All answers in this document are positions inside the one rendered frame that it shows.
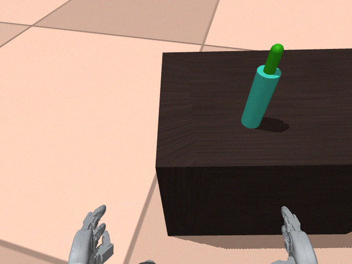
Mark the right robot hand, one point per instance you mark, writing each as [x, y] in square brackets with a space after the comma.
[296, 242]

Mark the left robot hand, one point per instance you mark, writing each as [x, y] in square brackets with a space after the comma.
[83, 249]

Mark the bottle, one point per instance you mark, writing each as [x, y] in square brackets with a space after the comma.
[263, 86]

